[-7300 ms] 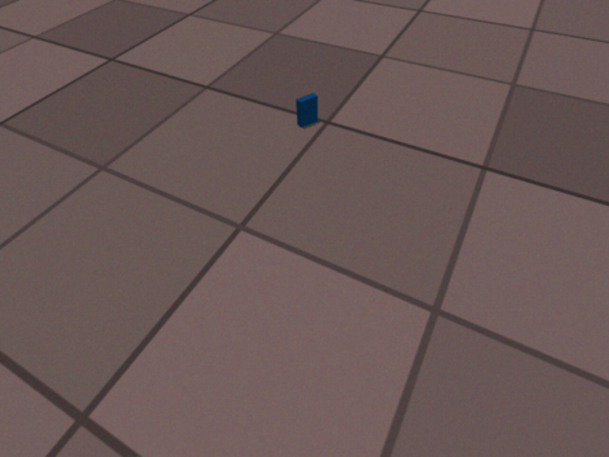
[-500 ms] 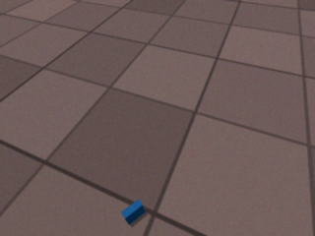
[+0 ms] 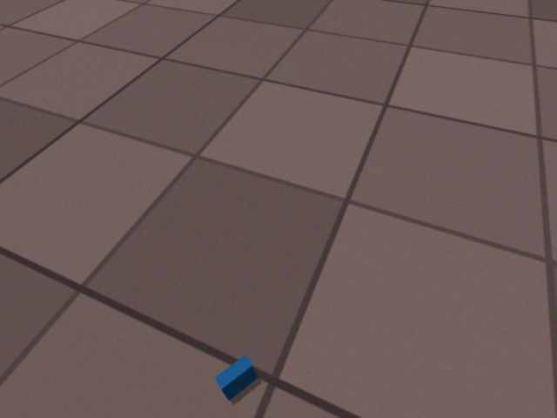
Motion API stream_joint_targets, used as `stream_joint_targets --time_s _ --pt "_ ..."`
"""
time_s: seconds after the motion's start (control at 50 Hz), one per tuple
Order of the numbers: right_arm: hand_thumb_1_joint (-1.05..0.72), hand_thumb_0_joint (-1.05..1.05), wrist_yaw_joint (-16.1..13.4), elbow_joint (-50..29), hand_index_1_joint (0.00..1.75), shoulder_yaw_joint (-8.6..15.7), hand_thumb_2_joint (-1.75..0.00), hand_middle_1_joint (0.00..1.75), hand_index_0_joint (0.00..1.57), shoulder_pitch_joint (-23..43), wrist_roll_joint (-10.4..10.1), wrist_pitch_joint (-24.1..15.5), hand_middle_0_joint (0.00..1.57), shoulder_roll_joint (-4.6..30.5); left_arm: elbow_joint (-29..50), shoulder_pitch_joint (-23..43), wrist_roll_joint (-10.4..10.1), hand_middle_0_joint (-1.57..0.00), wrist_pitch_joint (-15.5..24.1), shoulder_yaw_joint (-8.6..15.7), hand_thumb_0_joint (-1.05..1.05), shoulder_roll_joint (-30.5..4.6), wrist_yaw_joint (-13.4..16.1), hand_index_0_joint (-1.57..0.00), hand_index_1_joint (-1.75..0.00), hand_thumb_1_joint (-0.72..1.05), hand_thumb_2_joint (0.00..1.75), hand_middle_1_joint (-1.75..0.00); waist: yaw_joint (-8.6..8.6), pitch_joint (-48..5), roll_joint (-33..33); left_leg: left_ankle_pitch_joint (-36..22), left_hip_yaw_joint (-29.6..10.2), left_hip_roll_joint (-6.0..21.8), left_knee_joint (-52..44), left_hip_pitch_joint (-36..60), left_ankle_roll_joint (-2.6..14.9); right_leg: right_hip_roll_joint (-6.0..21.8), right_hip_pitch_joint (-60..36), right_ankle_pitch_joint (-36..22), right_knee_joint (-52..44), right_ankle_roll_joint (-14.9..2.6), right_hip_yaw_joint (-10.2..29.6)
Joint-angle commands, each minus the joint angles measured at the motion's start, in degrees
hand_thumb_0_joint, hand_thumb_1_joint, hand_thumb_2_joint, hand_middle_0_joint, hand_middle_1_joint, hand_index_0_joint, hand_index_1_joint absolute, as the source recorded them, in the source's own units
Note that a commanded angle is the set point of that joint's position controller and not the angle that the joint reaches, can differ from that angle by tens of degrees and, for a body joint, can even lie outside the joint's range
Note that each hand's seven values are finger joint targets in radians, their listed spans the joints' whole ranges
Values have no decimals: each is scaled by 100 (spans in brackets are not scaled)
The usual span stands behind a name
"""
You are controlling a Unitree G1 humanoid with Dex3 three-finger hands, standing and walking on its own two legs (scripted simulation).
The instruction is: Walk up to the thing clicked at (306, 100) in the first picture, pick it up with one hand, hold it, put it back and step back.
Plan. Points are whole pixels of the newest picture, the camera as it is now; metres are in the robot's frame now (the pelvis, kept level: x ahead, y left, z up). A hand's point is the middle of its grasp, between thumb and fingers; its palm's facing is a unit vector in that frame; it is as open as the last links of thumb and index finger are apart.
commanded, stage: stand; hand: left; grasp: from the side
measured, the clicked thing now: (237, 378) +0.33 +0.18 -0.70
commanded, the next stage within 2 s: go down in 0.76 s
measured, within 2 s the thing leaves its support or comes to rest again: neither
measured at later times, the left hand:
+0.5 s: hand out of the picture +0.07 +0.25 -0.16, palm faces -0.03 -0.94 -0.34, open 7.4 cm
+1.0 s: hand out of the picture +0.12 +0.25 -0.16, palm faces +0.05 -0.95 -0.32, open 8.7 cm
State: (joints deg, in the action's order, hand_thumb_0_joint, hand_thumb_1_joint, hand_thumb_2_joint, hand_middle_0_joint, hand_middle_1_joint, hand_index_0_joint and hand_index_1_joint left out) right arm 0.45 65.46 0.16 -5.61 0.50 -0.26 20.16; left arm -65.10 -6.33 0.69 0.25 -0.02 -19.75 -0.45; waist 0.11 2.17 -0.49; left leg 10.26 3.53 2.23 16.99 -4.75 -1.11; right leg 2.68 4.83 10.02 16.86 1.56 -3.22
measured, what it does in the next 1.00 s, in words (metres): stands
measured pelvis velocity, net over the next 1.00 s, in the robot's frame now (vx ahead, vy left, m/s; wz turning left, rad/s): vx -0.01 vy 0.00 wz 0.02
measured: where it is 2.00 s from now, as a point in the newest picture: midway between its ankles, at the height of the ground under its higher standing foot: outside the picture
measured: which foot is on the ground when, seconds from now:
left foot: down 0.00-1.00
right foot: down 0.00-1.00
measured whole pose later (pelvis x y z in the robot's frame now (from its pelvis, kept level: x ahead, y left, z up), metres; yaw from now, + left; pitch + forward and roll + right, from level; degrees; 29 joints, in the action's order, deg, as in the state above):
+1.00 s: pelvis -0.01 +0.00 -0.01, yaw +1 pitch +3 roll +0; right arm -1.8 51.4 0.3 -10.3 -2.4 -1.9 17.7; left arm -63.1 0.5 0.4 1.3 4.7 -18.6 -0.1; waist 0.4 2.8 0.0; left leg 13.2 2.4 2.1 25.4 -15.0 -0.7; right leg 3.3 14.3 13.0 24.7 1.5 -3.9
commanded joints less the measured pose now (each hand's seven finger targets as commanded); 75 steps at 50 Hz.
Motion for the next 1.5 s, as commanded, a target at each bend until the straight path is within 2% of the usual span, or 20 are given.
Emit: stream_joint_targets --time_s 0.0,0.52,0.82,0.84,0.86,0.88,0.9,0.92,0.94,0.96,1.0,1.02,1.12,1.16,1.24,1.26,1.3,1.38,1.42,1.48 --pt "-90 0 -87 -350 30 202 -90 30 20 262 17 -161 20 1208 320 228 1 -20 119 257 0 -1256 87 -20 -30 90 90 -30 -22 -396 25 -1104 -532 686 -229 56 158 630 -11 -1019 -161 -214 527" --pt "-90 0 -71 -352 30 211 -90 30 20 243 7 -131 20 1217 323 151 -2 -20 144 234 0 -1260 95 -20 -30 90 90 -30 -29 -281 116 -786 -574 652 -220 -14 169 615 55 -749 -275 -188 522" --pt "-90 0 -87 -381 30 204 -90 30 20 201 18 -148 20 1228 348 124 11 -20 135 216 0 -1223 99 -20 -30 90 90 -30 -40 -426 11 -1124 -542 667 -150 20 178 657 -95 -1080 -196 -194 499" --pt "-90 0 -86 -359 30 185 -90 30 20 151 14 -148 20 1174 343 188 -6 -12 130 228 0 -1271 102 -12 -22 82 82 -22 -10 -379 71 -1114 -577 667 -213 -38 153 643 -98 -993 -164 -200 485" --pt "-98 0 -207 -1994 30 -27 -93 30 20 -55 -380 -411 20 258 2353 2199 -302 -4 664 246 0 -296 185 -4 -14 74 74 -14 687 266 9 -227 19 -158 171 -694 162 -254 1299 -523 165 -173 99" --pt "-101 0 -268 -1689 30 31 -93 30 20 -352 -376 -388 20 437 1853 2818 -273 -3 601 381 0 -579 238 -2 -8 66 66 -8 533 -78 105 -101 -13 -169 289 -669 179 -217 1053 -373 251 -169 50" --pt "-100 0 -320 -1691 30 138 -93 30 20 -616 -398 -312 20 622 816 1669 -173 -3 379 685 0 -1053 248 -3 -11 58 58 -12 327 -10 238 -65 -4 -171 400 -876 171 -247 1027 -212 321 -205 2" --pt "-99 0 -315 -1774 30 212 -93 30 20 -714 -356 -284 20 616 520 1469 -69 -2 284 788 0 -1147 168 -2 -10 50 50 -11 292 -290 286 -191 -32 -212 632 -1005 179 -246 1122 -252 490 -227 -9" --pt "-100 0 -327 -1949 30 258 -93 30 20 -774 -338 -290 20 603 677 1872 23 -2 271 935 0 -1398 96 -3 -9 42 42 -10 244 -560 386 -316 -60 -202 849 -1068 196 -241 1192 -375 692 -222 6" --pt "-98 0 -335 -2061 30 377 -92 30 20 -828 -237 -323 20 620 666 1776 154 -3 313 1181 0 -1608 40 -4 -13 34 34 -15 120 -1044 255 -463 -59 -210 1068 -1091 183 -205 1090 -544 938 -220 40" --pt "-96 0 -263 -2223 30 479 -91 30 20 -1094 -142 -346 20 540 440 583 332 -4 180 1332 0 -1385 -90 -5 -14 18 24 -16 -109 -1516 -82 -904 -68 -264 1411 -1330 116 -194 1062 -888 1359 -274 67" --pt "-95 0 -246 -2394 30 498 -91 30 20 -1110 -140 -351 20 515 542 488 352 -5 139 1388 0 -1320 -125 -6 -14 14 23 -15 -145 -1598 -206 -1023 -61 -288 1491 -1372 92 -193 1040 -955 1435 -287 72" --pt "-91 0 -153 -2952 30 508 -90 30 20 -822 -159 -401 20 425 982 635 397 -6 -84 1578 0 -1259 -262 -6 -19 -15 24 -19 -36 -1295 -78 -627 -170 -192 1975 -2098 84 -286 1795 -400 1878 -299 -7" --pt "-91 0 -141 -3147 30 549 -90 30 20 -858 -149 -439 20 396 1276 427 408 -7 -3 1819 0 -1438 -307 -7 -20 -25 22 -21 -84 -1712 -57 -650 -161 -208 2373 -2345 115 -248 1922 -459 2240 -281 29" --pt "-90 0 -154 -3361 30 589 -90 30 20 -910 -130 -567 20 342 2280 453 331 -9 160 1777 0 -1286 -465 -9 -24 -41 17 -25 16 -1852 -339 -296 -239 -141 2877 -2735 103 -254 2705 -81 2828 -285 47" --pt "-89 0 -165 -3482 30 608 -89 30 20 -893 -131 -586 20 404 2139 56 318 -10 115 1909 0 -1313 -474 -10 -22 -47 14 -22 36 -1939 -301 -330 -285 -96 2965 -2769 98 -274 2812 -49 2980 -299 9" --pt "-89 0 -201 -3545 30 616 -89 30 20 -943 -121 -631 20 337 3024 308 276 -10 151 1762 0 -1235 -525 -10 -19 -52 10 -19 102 -2128 -385 -285 -324 -62 3121 -2807 97 -265 3048 6 3148 -289 14" --pt "-88 0 -253 -3689 30 609 -89 30 20 -863 -119 -728 20 364 3353 -183 207 -11 -48 1930 0 -1276 -537 -11 -26 -61 15 -27 105 -2170 -358 -87 -435 -5 3361 -3104 82 -276 3373 292 3458 -281 -8" --pt "-87 0 -309 -3801 30 599 -89 30 20 -852 -108 -774 20 347 3775 -341 219 -11 -161 1988 0 -1375 -539 -11 -14 -61 3 -14 98 -2305 -444 -37 -378 -26 3513 -3173 97 -247 3413 241 3510 -272 31" --pt "-87 0 -337 -3805 30 542 -89 30 20 -834 -106 -845 20 337 3840 -663 150 -11 -350 2044 0 -1323 -554 -11 -10 -61 0 -10 147 -2129 -321 90 -409 -23 3668 -3436 115 -237 3555 322 3644 -257 30"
